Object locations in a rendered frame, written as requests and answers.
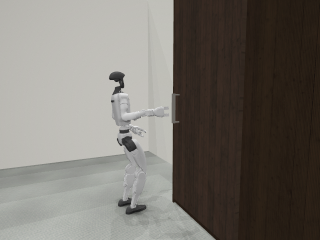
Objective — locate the robot right hand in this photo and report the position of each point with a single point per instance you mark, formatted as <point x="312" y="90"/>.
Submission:
<point x="159" y="111"/>

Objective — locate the robot left foot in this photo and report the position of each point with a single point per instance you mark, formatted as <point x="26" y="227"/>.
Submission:
<point x="122" y="203"/>

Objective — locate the wardrobe door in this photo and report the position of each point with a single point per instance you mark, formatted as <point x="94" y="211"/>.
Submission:
<point x="209" y="74"/>
<point x="280" y="152"/>

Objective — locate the right robot forearm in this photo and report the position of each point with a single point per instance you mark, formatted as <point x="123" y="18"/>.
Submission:
<point x="136" y="115"/>

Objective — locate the robot left hand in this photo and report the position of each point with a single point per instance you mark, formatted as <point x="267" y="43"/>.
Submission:
<point x="137" y="132"/>

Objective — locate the robot right shin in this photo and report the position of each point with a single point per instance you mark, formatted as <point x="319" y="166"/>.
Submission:
<point x="138" y="185"/>

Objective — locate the right robot upper arm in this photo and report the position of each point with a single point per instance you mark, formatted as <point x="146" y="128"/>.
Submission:
<point x="123" y="100"/>

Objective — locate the handle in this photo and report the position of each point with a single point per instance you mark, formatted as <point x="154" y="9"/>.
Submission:
<point x="173" y="108"/>

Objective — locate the left robot forearm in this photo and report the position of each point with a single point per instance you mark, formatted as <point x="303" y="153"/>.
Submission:
<point x="130" y="127"/>

